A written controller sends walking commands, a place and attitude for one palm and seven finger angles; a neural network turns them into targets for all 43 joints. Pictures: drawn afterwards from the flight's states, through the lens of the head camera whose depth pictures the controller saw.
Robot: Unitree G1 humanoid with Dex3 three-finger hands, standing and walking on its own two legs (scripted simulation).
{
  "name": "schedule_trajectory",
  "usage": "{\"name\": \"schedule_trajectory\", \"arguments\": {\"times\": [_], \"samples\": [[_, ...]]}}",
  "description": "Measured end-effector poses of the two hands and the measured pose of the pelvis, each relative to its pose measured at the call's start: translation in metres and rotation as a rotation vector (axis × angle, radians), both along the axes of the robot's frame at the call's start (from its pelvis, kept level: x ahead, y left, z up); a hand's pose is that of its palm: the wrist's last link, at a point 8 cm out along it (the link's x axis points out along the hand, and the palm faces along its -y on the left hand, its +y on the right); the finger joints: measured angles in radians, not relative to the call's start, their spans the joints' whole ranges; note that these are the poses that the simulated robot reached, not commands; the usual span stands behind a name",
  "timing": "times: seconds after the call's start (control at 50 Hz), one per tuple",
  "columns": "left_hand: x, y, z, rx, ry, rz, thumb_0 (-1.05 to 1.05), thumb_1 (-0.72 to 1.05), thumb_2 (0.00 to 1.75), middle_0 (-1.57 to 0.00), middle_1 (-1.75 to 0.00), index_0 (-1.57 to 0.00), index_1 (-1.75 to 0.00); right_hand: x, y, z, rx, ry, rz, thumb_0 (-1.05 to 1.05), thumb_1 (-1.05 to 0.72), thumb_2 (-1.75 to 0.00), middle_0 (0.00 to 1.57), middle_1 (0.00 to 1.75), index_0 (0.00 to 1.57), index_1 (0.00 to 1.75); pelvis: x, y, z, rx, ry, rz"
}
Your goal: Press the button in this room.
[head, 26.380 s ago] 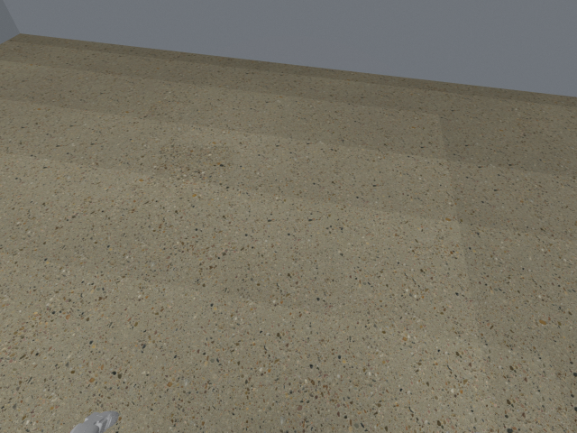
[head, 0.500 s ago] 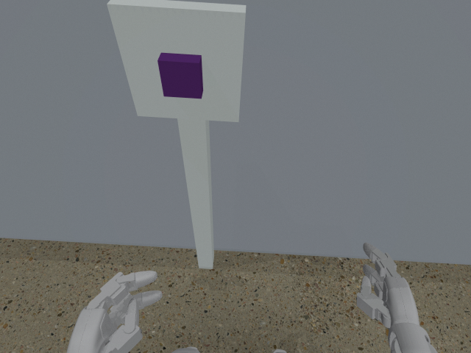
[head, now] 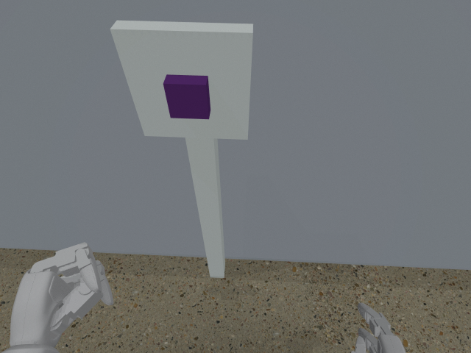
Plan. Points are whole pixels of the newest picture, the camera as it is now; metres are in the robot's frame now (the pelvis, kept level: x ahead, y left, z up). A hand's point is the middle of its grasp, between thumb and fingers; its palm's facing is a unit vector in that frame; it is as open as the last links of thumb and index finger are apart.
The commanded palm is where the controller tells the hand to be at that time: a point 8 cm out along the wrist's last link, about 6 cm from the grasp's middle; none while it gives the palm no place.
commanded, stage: raise the hand and make a fist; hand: left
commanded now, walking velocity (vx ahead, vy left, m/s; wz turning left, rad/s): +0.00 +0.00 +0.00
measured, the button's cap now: (188, 96) +0.47 +0.12 +0.20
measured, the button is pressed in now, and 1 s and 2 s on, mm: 0 0 0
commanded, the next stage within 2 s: aim a knuckle at the button in 1.06 s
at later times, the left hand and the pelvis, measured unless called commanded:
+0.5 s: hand (85, 251) +0.21 +0.21 +0.15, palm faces +0.03 -1.00 -0.09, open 3.1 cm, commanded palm +0.18 +0.26 +0.17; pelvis -0.01 +0.01 +0.02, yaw +1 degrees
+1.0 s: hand (69, 233) +0.21 +0.21 +0.19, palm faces +0.11 -0.99 -0.07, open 3.1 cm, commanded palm +0.18 +0.25 +0.19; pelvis -0.02 -0.01 +0.03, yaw +0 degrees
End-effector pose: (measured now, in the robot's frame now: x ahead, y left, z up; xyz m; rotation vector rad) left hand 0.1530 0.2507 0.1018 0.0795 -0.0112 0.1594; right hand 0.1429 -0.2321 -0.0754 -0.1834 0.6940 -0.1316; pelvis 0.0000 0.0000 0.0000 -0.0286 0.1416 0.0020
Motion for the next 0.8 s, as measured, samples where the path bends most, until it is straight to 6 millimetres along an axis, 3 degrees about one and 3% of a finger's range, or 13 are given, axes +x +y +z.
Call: {"name": "schedule_trajectory", "arguments": {"times": [0.12, 0.18, 0.28, 0.36, 0.52, 0.62, 0.7, 0.8], "samples": [[0.012, -0.017, 0.003, -0.012, -0.008, -0.151, 0.02, 0.90, 0.90, -1.27, -1.47, -1.28, -1.47, 0.016, -0.003, 0.013, -0.030, -0.081, 0.024, 0.02, -0.90, -0.90, 0.20, 0.30, 0.21, 0.30, -0.004, 0.006, 0.003, -0.006, -0.019, 0.012], [0.020, -0.014, 0.005, 0.001, 0.028, -0.172, 0.02, 0.90, 0.90, -1.28, -1.48, -1.29, -1.49, 0.024, 0.002, 0.024, -0.020, -0.135, 0.013, 0.02, -0.91, -0.90, 0.20, 0.29, 0.21, 0.30, -0.003, 0.007, 0.007, -0.001, -0.034, 0.005], [0.025, 0.006, 0.034, 0.007, -0.058, -0.084, 0.02, 0.90, 0.90, -1.29, -1.49, -1.30, -1.50, 0.036, 0.016, 0.040, 0.009, -0.202, 0.041, 0.01, -0.91, -0.90, 0.20, 0.29, 0.20, 0.30, 0.000, 0.006, 0.014, 0.000, -0.067, 0.004], [0.027, 0.010, 0.053, 0.003, -0.112, -0.071, 0.02, 0.90, 0.90, -1.29, -1.49, -1.30, -1.50, 0.040, 0.027, 0.045, 0.024, -0.218, 0.090, 0.01, -0.90, -0.90, 0.20, 0.30, 0.21, 0.30, -0.001, 0.007, 0.018, -0.002, -0.094, 0.014], [0.035, 0.011, 0.058, 0.018, 0.002, -0.121, 0.02, 0.90, 0.90, -1.30, -1.50, -1.31, -1.50, 0.035, 0.031, 0.046, 0.030, -0.197, 0.106, 0.01, -0.90, -0.90, 0.20, 0.30, 0.21, 0.30, -0.006, 0.006, 0.026, 0.006, -0.133, 0.014], [0.040, 0.024, 0.085, 0.029, -0.089, -0.071, 0.02, 0.90, 0.90, -1.30, -1.50, -1.31, -1.50, 0.028, 0.027, 0.046, 0.022, -0.178, 0.107, 0.01, -0.90, -0.90, 0.20, 0.30, 0.21, 0.30, -0.008, 0.003, 0.030, 0.009, -0.155, 0.016], [0.046, 0.023, 0.101, 0.028, -0.128, -0.084, 0.02, 0.90, 0.90, -1.30, -1.50, -1.31, -1.50, 0.025, 0.022, 0.046, 0.019, -0.176, 0.102, 0.01, -0.90, -0.90, 0.20, 0.30, 0.21, 0.30, -0.010, 0.001, 0.032, 0.010, -0.171, 0.017], [0.050, 0.013, 0.091, -0.004, -0.032, -0.133, 0.02, 0.90, 0.90, -1.30, -1.50, -1.30, -1.50, 0.023, 0.013, 0.048, 0.028, -0.186, 0.071, 0.02, -0.90, -0.90, 0.20, 0.30, 0.21, 0.30, -0.012, 0.000, 0.034, 0.016, -0.174, 0.007]]}}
